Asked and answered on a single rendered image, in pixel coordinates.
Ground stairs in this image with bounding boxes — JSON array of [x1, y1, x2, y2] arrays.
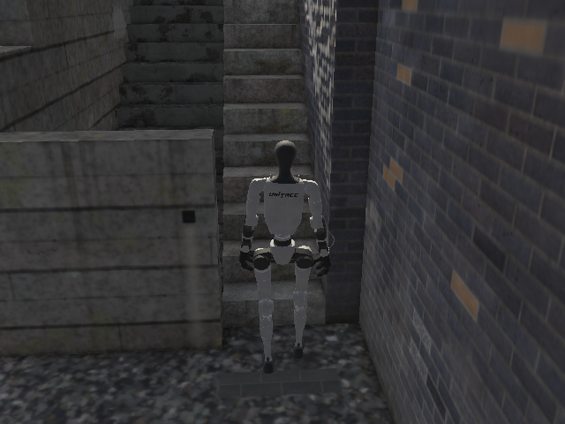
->
[[222, 0, 327, 328]]

